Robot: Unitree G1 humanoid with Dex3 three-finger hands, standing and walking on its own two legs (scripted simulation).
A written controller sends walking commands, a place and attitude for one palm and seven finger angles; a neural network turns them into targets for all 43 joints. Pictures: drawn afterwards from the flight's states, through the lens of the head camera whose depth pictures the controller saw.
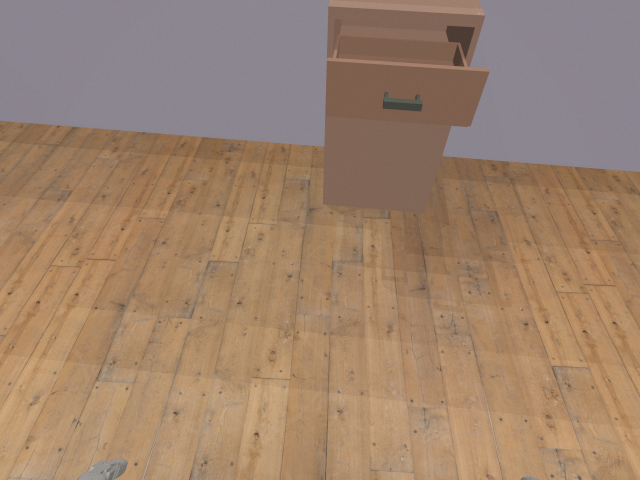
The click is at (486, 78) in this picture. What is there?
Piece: drawer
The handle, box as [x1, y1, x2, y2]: [383, 92, 422, 110]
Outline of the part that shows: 384,94 383,108 408,110 421,109 422,102 419,99 419,95 417,94 415,100 388,98 387,92 385,92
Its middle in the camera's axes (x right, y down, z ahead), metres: +0.22 -0.37 +1.04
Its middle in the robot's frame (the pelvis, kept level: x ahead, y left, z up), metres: +1.04 -0.16 -0.06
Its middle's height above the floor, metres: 0.71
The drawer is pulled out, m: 0.29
